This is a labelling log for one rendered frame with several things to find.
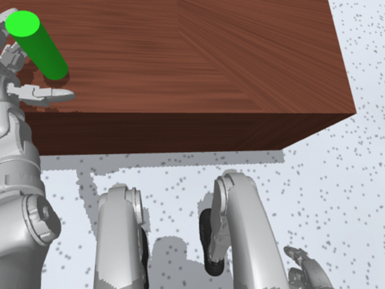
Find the right robot hand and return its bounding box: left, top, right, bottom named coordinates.
left=283, top=246, right=333, bottom=289

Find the left robot hand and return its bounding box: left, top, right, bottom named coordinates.
left=0, top=8, right=76, bottom=107

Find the left robot arm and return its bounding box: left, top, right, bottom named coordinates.
left=0, top=101, right=61, bottom=289

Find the right robot foot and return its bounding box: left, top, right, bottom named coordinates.
left=199, top=208, right=224, bottom=276

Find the can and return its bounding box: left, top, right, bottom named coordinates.
left=5, top=11, right=68, bottom=80

